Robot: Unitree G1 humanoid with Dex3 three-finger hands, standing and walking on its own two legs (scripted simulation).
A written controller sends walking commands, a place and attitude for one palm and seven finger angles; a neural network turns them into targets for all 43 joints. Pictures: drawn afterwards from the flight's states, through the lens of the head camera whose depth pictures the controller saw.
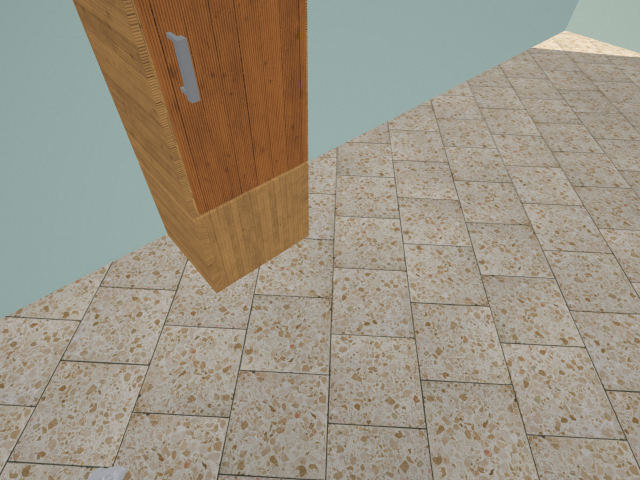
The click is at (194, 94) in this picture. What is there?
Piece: cupboard door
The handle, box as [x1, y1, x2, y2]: [166, 32, 200, 102]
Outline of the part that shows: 167,32 167,37 173,41 184,84 182,87 180,87 181,91 187,96 187,99 191,102 200,100 186,38 181,35 176,36 171,32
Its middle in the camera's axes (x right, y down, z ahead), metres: -0.30 -0.37 +0.84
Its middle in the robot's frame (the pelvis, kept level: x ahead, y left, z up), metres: +0.88 +0.35 +0.10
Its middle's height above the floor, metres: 0.87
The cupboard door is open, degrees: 0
